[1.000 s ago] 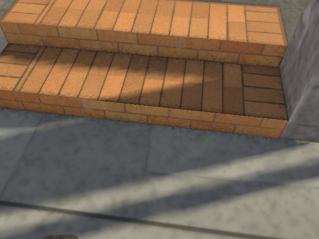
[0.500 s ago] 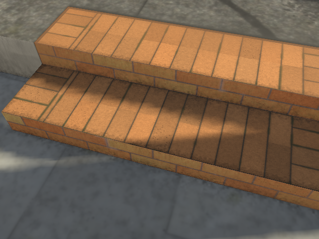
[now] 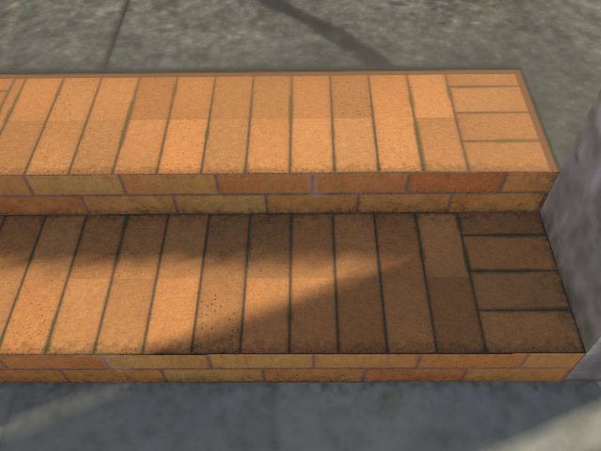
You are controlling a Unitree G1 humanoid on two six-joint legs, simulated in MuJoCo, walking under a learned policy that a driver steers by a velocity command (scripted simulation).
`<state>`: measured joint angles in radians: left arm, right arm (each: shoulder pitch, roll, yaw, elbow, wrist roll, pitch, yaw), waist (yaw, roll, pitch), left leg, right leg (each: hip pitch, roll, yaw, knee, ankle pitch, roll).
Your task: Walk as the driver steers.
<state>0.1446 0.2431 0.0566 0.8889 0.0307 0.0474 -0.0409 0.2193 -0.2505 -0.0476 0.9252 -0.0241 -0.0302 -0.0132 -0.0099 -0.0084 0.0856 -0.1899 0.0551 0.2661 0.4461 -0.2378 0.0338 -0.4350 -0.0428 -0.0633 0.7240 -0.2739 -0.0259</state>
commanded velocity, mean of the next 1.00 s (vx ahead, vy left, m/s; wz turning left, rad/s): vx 0.02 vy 0.00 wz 0.38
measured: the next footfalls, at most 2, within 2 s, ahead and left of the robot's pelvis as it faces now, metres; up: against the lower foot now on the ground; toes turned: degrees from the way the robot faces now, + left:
right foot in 0.06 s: +0.10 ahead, -0.11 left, +0.00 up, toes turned -4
left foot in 0.56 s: +0.02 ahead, +0.12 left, +0.00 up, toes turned +17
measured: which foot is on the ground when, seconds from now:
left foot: down 0.00-0.06, up 0.08-0.54, down 0.56-1.00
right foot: up 0.00-0.04, down 0.06-0.56, up 0.58-1.00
